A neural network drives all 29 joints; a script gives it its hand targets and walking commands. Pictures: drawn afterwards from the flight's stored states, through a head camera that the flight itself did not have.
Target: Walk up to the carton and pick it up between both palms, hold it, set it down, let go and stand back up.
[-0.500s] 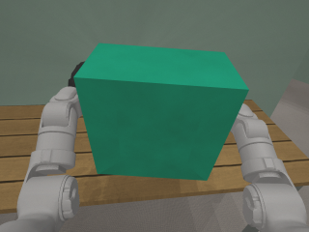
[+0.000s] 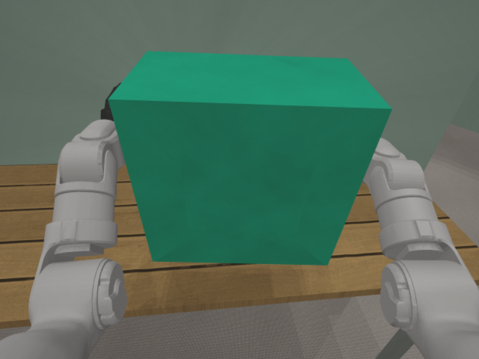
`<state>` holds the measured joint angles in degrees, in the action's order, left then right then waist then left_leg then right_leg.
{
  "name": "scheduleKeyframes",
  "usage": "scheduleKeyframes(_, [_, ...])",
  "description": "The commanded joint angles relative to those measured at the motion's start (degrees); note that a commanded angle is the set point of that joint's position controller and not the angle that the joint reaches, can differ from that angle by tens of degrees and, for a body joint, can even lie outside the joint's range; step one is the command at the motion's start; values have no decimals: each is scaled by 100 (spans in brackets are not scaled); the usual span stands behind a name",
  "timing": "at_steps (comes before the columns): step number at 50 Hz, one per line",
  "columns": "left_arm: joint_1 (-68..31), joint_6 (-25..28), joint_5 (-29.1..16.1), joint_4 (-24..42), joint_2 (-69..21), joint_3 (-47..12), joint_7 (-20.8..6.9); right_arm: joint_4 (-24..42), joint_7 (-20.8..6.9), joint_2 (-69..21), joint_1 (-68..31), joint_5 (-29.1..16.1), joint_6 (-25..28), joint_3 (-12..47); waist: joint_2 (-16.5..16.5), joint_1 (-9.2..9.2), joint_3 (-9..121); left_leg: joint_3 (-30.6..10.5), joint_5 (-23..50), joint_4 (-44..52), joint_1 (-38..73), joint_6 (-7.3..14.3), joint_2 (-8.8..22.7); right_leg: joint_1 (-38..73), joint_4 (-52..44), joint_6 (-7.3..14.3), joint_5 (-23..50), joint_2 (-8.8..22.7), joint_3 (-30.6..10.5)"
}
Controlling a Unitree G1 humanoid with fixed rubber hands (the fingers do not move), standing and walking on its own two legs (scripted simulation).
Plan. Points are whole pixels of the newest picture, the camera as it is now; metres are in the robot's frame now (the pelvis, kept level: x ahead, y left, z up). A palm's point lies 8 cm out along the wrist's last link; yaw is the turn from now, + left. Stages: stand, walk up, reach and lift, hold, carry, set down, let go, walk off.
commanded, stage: reach and lift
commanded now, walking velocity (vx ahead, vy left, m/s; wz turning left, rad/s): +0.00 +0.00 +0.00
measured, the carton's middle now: (244, 166) +0.37 -0.01 +0.21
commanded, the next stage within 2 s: hold in 0.80 s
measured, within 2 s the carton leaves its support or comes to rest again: neither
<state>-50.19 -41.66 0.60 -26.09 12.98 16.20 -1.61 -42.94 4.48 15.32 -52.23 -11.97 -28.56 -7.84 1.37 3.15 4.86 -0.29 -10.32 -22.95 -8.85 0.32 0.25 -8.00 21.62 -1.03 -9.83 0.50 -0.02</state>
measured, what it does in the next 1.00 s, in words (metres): stands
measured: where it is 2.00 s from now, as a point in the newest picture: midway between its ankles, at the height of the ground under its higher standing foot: outside the picture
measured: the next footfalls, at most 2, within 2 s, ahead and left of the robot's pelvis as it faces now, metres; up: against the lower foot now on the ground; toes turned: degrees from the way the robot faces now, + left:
none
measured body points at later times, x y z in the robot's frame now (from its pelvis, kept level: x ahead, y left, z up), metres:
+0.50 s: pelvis +0.00 +0.00 +0.00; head -0.07 +0.01 +0.45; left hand +0.40 +0.18 +0.28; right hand +0.39 -0.22 +0.27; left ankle +0.03 +0.12 -0.74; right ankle +0.02 -0.13 -0.74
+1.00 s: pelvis +0.00 +0.00 +0.00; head -0.08 +0.01 +0.44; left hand +0.39 +0.18 +0.30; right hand +0.39 -0.22 +0.29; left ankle +0.03 +0.12 -0.74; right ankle +0.02 -0.13 -0.74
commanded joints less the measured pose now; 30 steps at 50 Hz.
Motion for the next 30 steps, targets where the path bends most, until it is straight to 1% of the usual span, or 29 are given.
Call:
scheduleKeyframes(1, [-3979,-28,-286,1165,-3287,-1998,-625,1677,-1232,-2740,-5487,-1329,285,1842,-509,-548,2245,-242,1015,808,90,-289,106,791,-509,234,592,-567,21])
scheduleKeyframes(3, [-3948,-55,-298,1108,-3258,-1969,-617,1751,-1180,-2803,-5582,-1439,252,1940,-472,-582,2290,-218,1320,684,278,-276,59,695,-548,221,636,-556,-7])
scheduleKeyframes(4, [-4012,-64,-297,1197,-3267,-2017,-619,1696,-1156,-2763,-5526,-1477,241,1933,-616,-550,2381,-228,1475,627,345,-327,63,698,-536,231,687,-564,2])
scheduleKeyframes(5, [-3943,-74,-359,1308,-3292,-2075,-599,1851,-1161,-2769,-5557,-1536,230,2009,-523,-577,2424,-259,1651,607,428,-339,83,734,-550,221,745,-574,-3])
scheduleKeyframes(6, [-3941,-91,-301,1253,-3270,-1986,-584,1768,-1152,-2786,-5533,-1573,193,2037,-569,-628,2378,-253,1680,605,409,-328,87,702,-549,222,731,-584,7])
scheduleKeyframes(7, [-4090,-87,-390,1426,-3304,-2181,-572,1905,-1142,-2775,-5600,-1610,199,2063,-665,-554,2683,-262,1865,512,583,-389,81,727,-536,230,829,-581,2])
scheduleKeyframes(8, [-4099,-72,-538,1598,-3402,-2272,-548,2091,-1111,-2876,-5570,-1681,195,2095,-619,-536,2788,-262,2082,443,660,-389,53,695,-541,232,997,-584,-10])
scheduleKeyframes(9, [-4101,-76,-597,1552,-3427,-2316,-536,2247,-1097,-2818,-5703,-1716,205,2129,-575,-543,2823,-259,2125,405,714,-411,45,653,-539,214,970,-598,7])
scheduleKeyframes(10, [-4012,-99,-527,1552,-3395,-2266,-528,2305,-1081,-2845,-5692,-1787,176,2199,-574,-606,2740,-250,2288,387,764,-387,37,636,-567,206,1011,-614,19])
scheduleKeyframes(11, [-4013,-109,-574,1696,-3443,-2297,-501,2573,-1069,-2891,-5794,-1873,186,2292,-521,-639,3006,-286,2440,329,813,-381,48,705,-519,188,1136,-631,7])
scheduleKeyframes(12, [-4142,-114,-612,1665,-3476,-2360,-499,2322,-1052,-2818,-5681,-1824,117,2146,-621,-518,2872,-289,2281,329,779,-438,38,604,-555,212,990,-618,-12])
scheduleKeyframes(13, [-4048,-160,-578,1581,-3461,-2345,-496,2247,-1047,-2734,-5609,-1821,68,2142,-650,-518,2673,-293,2228,388,698,-452,46,592,-580,234,927,-622,-23])
scheduleKeyframes(14, [-4174,-137,-642,1810,-3499,-2356,-481,2530,-1059,-2847,-5798,-1912,94,2245,-561,-587,2956,-322,2437,331,763,-436,57,662,-521,214,1064,-641,-15])
scheduleKeyframes(15, [-4205,-163,-668,1768,-3492,-2371,-471,2362,-1051,-2777,-5746,-1880,57,2134,-621,-501,2833,-329,2362,344,736,-443,69,597,-533,213,999,-632,-9])
scheduleKeyframes(16, [-4236,-166,-592,1563,-3320,-2156,-489,2312,-1036,-2921,-5845,-1894,16,2240,-413,-624,2617,-251,2039,406,579,-310,-22,577,-612,181,825,-583,-39])
scheduleKeyframes(17, [-4113,-196,-561,1501,-3353,-2144,-485,2328,-1047,-2883,-5804,-1903,-8,2188,-353,-596,2577,-287,2008,441,543,-298,39,567,-582,175,897,-603,-39])
scheduleKeyframes(18, [-4146,-219,-577,1500,-3355,-2156,-504,2263,-1037,-2791,-5792,-1869,-28,2129,-448,-559,2544,-275,1873,493,459,-320,58,578,-578,190,860,-590,-64])
scheduleKeyframes(19, [-4258,-234,-497,1450,-3323,-2083,-516,2209,-1030,-2810,-5881,-1889,-55,2142,-482,-619,2566,-243,1821,485,448,-300,13,584,-570,199,817,-598,-64])
scheduleKeyframes(20, [-4287,-235,-509,1271,-3285,-2052,-529,2056,-1064,-2772,-5912,-1841,-83,2037,-492,-599,2319,-248,1478,582,273,-284,44,535,-585,220,655,-585,-91])
scheduleKeyframes(21, [-4364,-241,-507,1276,-3297,-2026,-557,1903,-1063,-2797,-5814,-1819,-113,1988,-491,-532,2163,-244,1188,661,34,-270,46,635,-575,223,627,-556,-123])
scheduleKeyframes(22, [-4355,-289,-513,1201,-3312,-2013,-587,1858,-1065,-2704,-5866,-1789,-136,1900,-551,-514,2168,-258,1120,713,-31,-293,93,637,-549,241,623,-550,-154])
scheduleKeyframes(23, [-4415,-283,-555,1169,-3289,-2036,-608,1934,-1075,-2737,-6011,-1759,-119,1915,-539,-542,2333,-238,1140,683,-6,-294,86,616,-539,253,652,-555,-146])
scheduleKeyframes(24, [-4377,-295,-486,953,-3211,-1904,-626,1691,-1077,-2720,-5934,-1712,-180,1870,-434,-516,2179,-218,862,752,-144,-248,58,625,-553,229,523,-543,-135])
scheduleKeyframes(25, [-4460,-277,-476,1098,-3249,-1930,-623,1785,-1077,-2812,-5983,-1751,-164,1894,-500,-561,2385,-200,768,769,-136,-256,50,733,-489,227,591,-556,-113])
scheduleKeyframes(26, [-4357,-321,-457,913,-3168,-1855,-638,1807,-1100,-2704,-6030,-1737,-181,1897,-417,-597,2331,-236,772,792,-168,-238,89,763,-500,240,555,-555,-134])
scheduleKeyframes(27, [-4458,-323,-398,994,-3180,-1859,-650,1734,-1085,-2758,-6019,-1773,-197,1930,-501,-601,2236,-209,743,813,-217,-226,69,740,-520,236,562,-559,-129])
scheduleKeyframes(28, [-4392,-355,-306,723,-2985,-1696,-686,1409,-1090,-2623,-5836,-1693,-255,1803,-467,-565,2054,-173,596,859,-310,-220,67,762,-523,247,510,-533,-158])
scheduleKeyframes(29, [-4246,-410,-258,775,-3025,-1710,-750,1305,-1069,-2594,-5685,-1659,-291,1761,-507,-514,1948,-203,673,887,-378,-264,103,884,-504,261,660,-523,-192])
scheduleKeyframes(30, [-4364,-403,-278,869,-3112,-1747,-743,1442,-1079,-2567,-5865,-1688,-265,1758,-567,-519,2160,-192,641,883,-353,-300,115,892,-474,271,601,-552,-155])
